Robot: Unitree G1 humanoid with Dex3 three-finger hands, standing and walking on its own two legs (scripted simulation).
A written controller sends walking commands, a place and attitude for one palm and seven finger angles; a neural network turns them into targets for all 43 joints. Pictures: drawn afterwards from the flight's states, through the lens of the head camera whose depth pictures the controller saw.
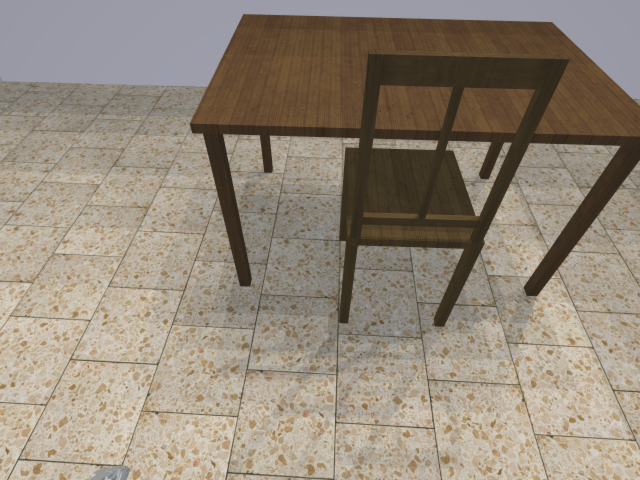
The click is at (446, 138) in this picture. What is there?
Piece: chair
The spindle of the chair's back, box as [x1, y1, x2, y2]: [418, 87, 463, 218]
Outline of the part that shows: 461,87 453,87 419,209 419,218 424,218 426,214 463,88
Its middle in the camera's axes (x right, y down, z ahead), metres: +0.27 -0.18 +0.88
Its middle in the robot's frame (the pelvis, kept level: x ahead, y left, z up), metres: +0.79 -0.22 -0.05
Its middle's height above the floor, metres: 0.72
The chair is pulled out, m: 0.00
